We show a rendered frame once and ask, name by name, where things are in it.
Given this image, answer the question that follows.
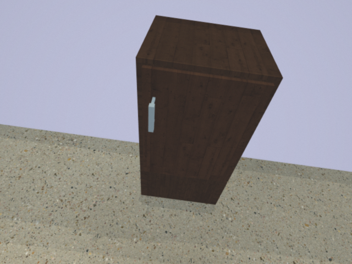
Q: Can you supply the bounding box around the handle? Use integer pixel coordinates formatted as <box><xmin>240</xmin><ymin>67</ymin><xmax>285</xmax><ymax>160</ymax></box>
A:
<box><xmin>148</xmin><ymin>97</ymin><xmax>156</xmax><ymax>133</ymax></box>

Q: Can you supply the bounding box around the cupboard door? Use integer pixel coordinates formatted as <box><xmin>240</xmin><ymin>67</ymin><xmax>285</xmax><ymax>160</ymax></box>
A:
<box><xmin>141</xmin><ymin>65</ymin><xmax>274</xmax><ymax>182</ymax></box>

